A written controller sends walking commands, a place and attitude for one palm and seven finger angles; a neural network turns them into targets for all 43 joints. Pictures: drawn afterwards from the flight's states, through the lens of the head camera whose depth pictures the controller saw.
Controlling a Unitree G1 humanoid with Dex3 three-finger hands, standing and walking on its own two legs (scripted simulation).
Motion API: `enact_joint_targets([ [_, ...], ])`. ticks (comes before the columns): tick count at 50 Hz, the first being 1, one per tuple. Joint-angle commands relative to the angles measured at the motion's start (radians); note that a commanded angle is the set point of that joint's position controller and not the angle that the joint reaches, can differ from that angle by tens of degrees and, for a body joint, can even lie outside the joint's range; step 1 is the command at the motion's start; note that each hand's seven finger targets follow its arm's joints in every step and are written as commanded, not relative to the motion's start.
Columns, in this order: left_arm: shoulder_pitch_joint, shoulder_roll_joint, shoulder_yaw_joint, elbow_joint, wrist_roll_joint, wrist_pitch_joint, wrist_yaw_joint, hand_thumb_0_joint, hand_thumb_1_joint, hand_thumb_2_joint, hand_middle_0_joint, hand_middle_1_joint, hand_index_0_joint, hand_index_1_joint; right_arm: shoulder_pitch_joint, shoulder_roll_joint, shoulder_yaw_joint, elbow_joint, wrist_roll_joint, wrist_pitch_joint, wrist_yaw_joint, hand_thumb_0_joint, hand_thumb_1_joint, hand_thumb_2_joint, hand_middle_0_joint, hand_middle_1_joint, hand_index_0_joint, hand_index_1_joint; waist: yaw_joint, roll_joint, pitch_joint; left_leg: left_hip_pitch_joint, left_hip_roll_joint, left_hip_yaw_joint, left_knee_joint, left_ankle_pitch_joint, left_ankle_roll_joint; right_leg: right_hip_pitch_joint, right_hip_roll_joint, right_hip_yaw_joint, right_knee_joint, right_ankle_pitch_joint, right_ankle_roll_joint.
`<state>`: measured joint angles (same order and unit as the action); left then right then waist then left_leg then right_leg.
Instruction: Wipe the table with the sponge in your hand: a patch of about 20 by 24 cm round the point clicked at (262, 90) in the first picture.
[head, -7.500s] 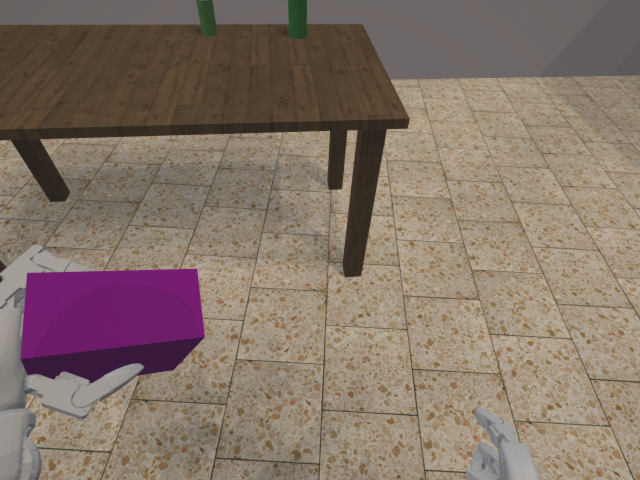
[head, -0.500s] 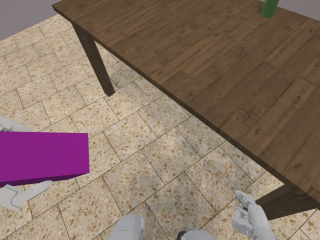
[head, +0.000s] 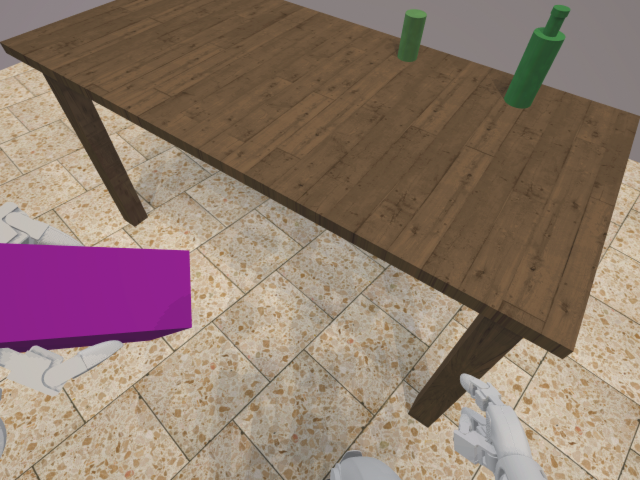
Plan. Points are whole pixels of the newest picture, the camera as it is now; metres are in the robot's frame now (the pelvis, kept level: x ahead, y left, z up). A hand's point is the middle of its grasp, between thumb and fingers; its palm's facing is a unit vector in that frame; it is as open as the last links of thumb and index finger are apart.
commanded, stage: turn to face it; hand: left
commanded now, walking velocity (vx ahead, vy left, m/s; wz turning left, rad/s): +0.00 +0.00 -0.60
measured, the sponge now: (119, 302) +0.24 +0.21 +0.16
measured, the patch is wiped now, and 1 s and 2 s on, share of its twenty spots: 0.00 0.00 0.00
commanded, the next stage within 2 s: take the last steps up to it in 1.60 s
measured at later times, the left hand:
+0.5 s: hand (244, 287) +0.25 +0.10 +0.19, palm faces +0.00 -0.81 -0.59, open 10.7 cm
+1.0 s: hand (442, 356) +0.20 -0.07 +0.18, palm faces -0.24 -0.77 -0.58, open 10.7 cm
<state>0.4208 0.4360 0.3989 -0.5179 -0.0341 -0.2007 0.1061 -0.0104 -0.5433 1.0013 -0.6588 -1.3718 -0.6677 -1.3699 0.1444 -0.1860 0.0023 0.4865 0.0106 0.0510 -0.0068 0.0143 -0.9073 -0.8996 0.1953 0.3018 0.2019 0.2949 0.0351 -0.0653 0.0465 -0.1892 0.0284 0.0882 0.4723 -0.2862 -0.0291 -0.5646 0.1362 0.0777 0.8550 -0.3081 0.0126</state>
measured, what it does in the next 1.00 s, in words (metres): walks backwards, turning right: right foot, then left foot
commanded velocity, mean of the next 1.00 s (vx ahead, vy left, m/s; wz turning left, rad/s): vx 0.00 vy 0.00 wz -0.59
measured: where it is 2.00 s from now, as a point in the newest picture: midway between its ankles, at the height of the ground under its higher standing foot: outside the picture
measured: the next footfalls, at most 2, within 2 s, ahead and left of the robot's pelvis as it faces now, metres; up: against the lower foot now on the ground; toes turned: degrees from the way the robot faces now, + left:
right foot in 0.18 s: +0.05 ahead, -0.16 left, +0.00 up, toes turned -12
left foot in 0.52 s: +0.04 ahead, +0.07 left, +0.00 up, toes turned -16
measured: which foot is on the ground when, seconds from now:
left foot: down 0.00-0.20, up 0.22-0.50, down 0.52-0.84, up 0.86-1.00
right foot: up 0.00-0.16, down 0.18-0.52, up 0.54-0.80, down 0.82-1.00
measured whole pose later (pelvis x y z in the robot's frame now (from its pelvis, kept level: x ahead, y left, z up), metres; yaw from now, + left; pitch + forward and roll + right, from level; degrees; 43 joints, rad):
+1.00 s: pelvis -0.12 -0.10 +0.00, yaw -37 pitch +1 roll +2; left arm 0.53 0.45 0.44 -0.61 -0.06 -0.21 0.12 -0.01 -0.55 1.00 -0.66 -1.37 -0.67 -1.37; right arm 0.12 -0.20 0.00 0.55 0.01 0.04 0.00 0.02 -0.90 -0.90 0.20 0.30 0.21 0.30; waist -0.04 0.02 0.15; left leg -0.49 0.08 0.04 1.17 -0.48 -0.11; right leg -0.35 0.04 -0.04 0.58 -0.25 -0.09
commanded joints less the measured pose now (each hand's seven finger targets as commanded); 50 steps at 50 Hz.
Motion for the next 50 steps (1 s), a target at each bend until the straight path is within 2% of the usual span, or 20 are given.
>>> enact_joint_targets([
  [1,-0.029,0.093,0.073,-0.208,-0.015,-0.046,0.018,0.000,0.100,1.300,-1.200,-1.600,-1.200,-1.600,-0.040,-0.133,-0.050,-0.121,0.008,-0.076,0.002,0.000,-0.900,-0.900,0.200,0.300,0.200,0.300,-0.001,0.287,-0.020,-0.048,0.362,-0.057,-0.150,0.205,0.165,-0.024,-0.153,-0.041,0.233,-0.137,0.041],
  [4,-0.108,0.061,0.006,-0.250,-0.010,-0.040,0.028,0.000,0.100,1.300,-1.200,-1.600,-1.200,-1.600,0.013,-0.150,-0.042,-0.111,0.016,-0.107,0.001,0.000,-0.900,-0.900,0.200,0.300,0.200,0.300,-0.023,0.308,-0.018,0.016,0.316,0.021,-0.070,0.418,0.089,0.124,-0.129,-0.155,-0.081,-0.107,0.048],
  [8,-0.210,0.101,0.025,-0.246,0.015,-0.032,0.041,0.000,0.100,1.300,-1.200,-1.600,-1.200,-1.600,0.014,-0.167,-0.049,-0.092,0.009,-0.144,0.002,0.000,-0.900,-0.900,0.200,0.300,0.200,0.300,-0.017,0.235,-0.079,-0.010,0.276,0.062,0.182,0.374,0.024,0.383,-0.116,-0.201,-0.368,0.127,0.036],
  [9,-0.207,0.138,0.057,-0.235,0.019,-0.036,0.048,0.000,0.100,1.300,-1.200,-1.600,-1.200,-1.600,0.016,-0.147,-0.048,-0.089,0.013,-0.145,0.004,0.000,-0.900,-0.900,0.200,0.300,0.200,0.300,-0.019,0.091,-0.115,-0.062,0.210,0.094,0.350,0.236,-0.009,0.451,-0.214,-0.075,-0.416,0.343,-0.016],
  [10,-0.144,0.209,0.113,-0.230,0.026,-0.039,0.061,0.000,0.100,1.300,-1.200,-1.600,-1.200,-1.600,-0.005,-0.121,-0.043,-0.102,0.007,-0.139,0.002,0.000,-0.900,-0.900,0.200,0.300,0.200,0.300,-0.004,-0.126,-0.162,-0.276,0.077,0.075,0.561,-0.194,-0.049,0.572,-0.408,0.277,-0.425,0.730,-0.135],
  [11,-0.133,0.223,0.163,-0.251,0.003,-0.047,0.071,0.000,0.100,1.300,-1.200,-1.600,-1.200,-1.600,-0.051,-0.109,-0.030,-0.107,0.001,-0.133,-0.004,0.000,-0.900,-0.900,0.200,0.300,0.200,0.300,0.008,-0.211,-0.183,-0.337,0.064,-0.047,0.689,-0.353,-0.058,0.531,-0.499,0.362,-0.462,0.781,-0.175],
  [13,0.011,0.224,0.199,-0.303,-0.022,-0.054,0.061,0.000,0.100,1.300,-1.200,-1.600,-1.200,-1.600,-0.049,-0.106,-0.043,-0.108,0.005,-0.099,-0.001,0.000,-0.900,-0.900,0.200,0.300,0.200,0.300,0.008,-0.091,-0.198,-0.329,0.079,-0.135,0.765,-0.273,-0.053,0.487,-0.453,0.370,-0.479,0.458,-0.184],
  [15,0.156,0.223,0.247,-0.335,-0.040,-0.073,0.068,0.000,0.100,1.300,-1.200,-1.600,-1.200,-1.600,-0.073,-0.094,-0.021,-0.084,-0.003,-0.066,0.010,0.000,-0.900,-0.900,0.200,0.300,0.200,0.300,0.006,0.039,-0.289,-0.346,0.068,-0.114,0.625,-0.233,-0.057,0.581,-0.399,0.252,-0.410,0.546,-0.193],
  [20,0.220,0.196,0.264,-0.358,-0.044,-0.077,0.070,0.000,0.100,1.300,-1.200,-1.600,-1.200,-1.600,-0.060,-0.116,-0.042,-0.087,0.005,-0.042,0.013,0.000,-0.900,-0.900,0.200,0.300,0.200,0.300,-0.009,-0.043,-0.294,-0.223,0.035,-0.068,0.312,-0.211,-0.050,0.497,-0.366,0.279,-0.426,0.484,-0.199],
  [24,0.205,0.163,0.228,-0.301,-0.036,-0.055,0.061,0.000,0.100,1.300,-1.200,-1.600,-1.200,-1.600,-0.018,-0.135,-0.049,-0.085,0.011,-0.035,0.007,0.000,-0.900,-0.900,0.200,0.300,0.200,0.300,-0.037,-0.016,-0.242,0.036,0.044,-0.055,0.007,-0.032,-0.021,0.251,-0.284,0.246,-0.395,0.221,-0.111],
  [26,0.160,0.151,0.209,-0.318,-0.030,-0.066,0.050,0.000,0.100,1.300,-1.200,-1.600,-1.200,-1.600,-0.040,-0.170,-0.063,-0.098,-0.002,-0.045,-0.013,0.000,-0.900,-0.900,0.200,0.300,0.200,0.300,-0.027,0.288,-0.165,0.134,0.333,-0.305,-0.169,0.134,0.099,-0.013,-0.105,0.075,-0.050,-0.167,-0.012],
  [27,0.124,0.159,0.198,-0.316,-0.008,-0.071,0.050,0.000,0.100,1.300,-1.200,-1.600,-1.200,-1.600,-0.044,-0.167,-0.068,-0.108,0.005,-0.055,-0.019,0.000,-0.900,-0.900,0.200,0.300,0.200,0.300,-0.016,0.349,-0.141,0.070,0.455,-0.351,-0.155,0.309,0.177,-0.044,-0.085,-0.042,0.213,-0.256,0.023],
  [29,0.092,0.138,0.167,-0.243,0.003,-0.060,0.047,0.000,0.100,1.300,-1.200,-1.600,-1.200,-1.600,-0.041,-0.153,-0.063,-0.090,-0.006,-0.072,-0.016,0.000,-0.900,-0.900,0.200,0.300,0.200,0.300,-0.023,0.303,-0.098,-0.061,0.426,-0.218,-0.130,0.330,0.170,-0.023,-0.144,-0.031,0.369,-0.188,0.032],
  [32,-0.023,0.044,0.021,-0.252,0.006,-0.043,0.035,0.000,0.100,1.300,-1.200,-1.600,-1.200,-1.600,-0.010,-0.162,-0.063,-0.079,0.012,-0.089,-0.002,0.000,-0.900,-0.900,0.200,0.300,0.200,0.300,-0.024,0.307,-0.045,-0.034,0.347,-0.021,-0.084,0.399,0.113,0.019,-0.166,-0.119,0.195,-0.138,0.052],
  [39,-0.118,0.103,0.036,-0.297,0.008,-0.036,0.049,0.000,0.100,1.300,-1.200,-1.600,-1.200,-1.600,0.020,-0.159,-0.053,-0.101,0.004,-0.149,0.006,0.000,-0.900,-0.900,0.200,0.300,0.200,0.300,-0.019,0.340,-0.102,0.011,0.324,0.052,0.068,0.364,0.045,0.293,-0.122,-0.243,-0.264,-0.034,0.053],
  [41,-0.079,0.152,0.093,-0.299,0.009,-0.043,0.054,0.000,0.100,1.300,-1.200,-1.600,-1.200,-1.600,0.038,-0.136,-0.050,-0.105,0.009,-0.148,0.017,0.000,-0.900,-0.900,0.200,0.300,0.200,0.300,-0.023,0.175,-0.168,-0.042,0.247,0.084,0.276,0.213,-0.006,0.428,-0.217,-0.124,-0.426,0.242,-0.006],
  [42,-0.048,0.199,0.136,-0.291,0.006,-0.052,0.059,0.000,0.100,1.300,-1.200,-1.600,-1.200,-1.600,0.013,-0.099,-0.040,-0.122,0.009,-0.143,0.012,0.000,-0.900,-0.900,0.200,0.300,0.200,0.300,-0.014,-0.080,-0.179,-0.239,0.131,0.097,0.465,-0.142,-0.050,0.549,-0.370,0.130,-0.428,0.672,-0.095],
  [43,-0.015,0.237,0.203,-0.269,-0.011,-0.053,0.068,0.000,0.100,1.300,-1.200,-1.600,-1.200,-1.600,-0.035,-0.092,-0.023,-0.130,0.001,-0.134,0.004,0.000,-0.900,-0.900,0.200,0.300,0.200,0.300,0.007,-0.204,-0.213,-0.389,0.057,0.012,0.646,-0.368,-0.066,0.577,-0.476,0.308,-0.435,0.916,-0.169],
  [45,0.114,0.231,0.240,-0.248,-0.035,-0.038,0.058,0.000,0.100,1.300,-1.200,-1.600,-1.200,-1.600,-0.041,-0.097,-0.047,-0.115,0.009,-0.096,0.001,0.000,-0.900,-0.900,0.200,0.300,0.200,0.300,-0.011,-0.122,-0.234,-0.406,0.089,-0.121,0.771,-0.272,-0.064,0.569,-0.450,0.301,-0.417,0.809,-0.167],
  [50,0.208,0.142,0.217,-0.211,-0.047,-0.063,0.059,0.000,0.100,1.300,-1.200,-1.600,-1.200,-1.600,-0.088,-0.076,-0.031,-0.089,0.001,-0.028,0.000,0.000,-0.900,-0.900,0.200,0.300,0.200,0.300,-0.026,-0.014,-0.258,-0.412,0.064,-0.096,0.654,-0.162,-0.079,0.618,-0.375,0.187,-0.420,0.771,-0.170],
])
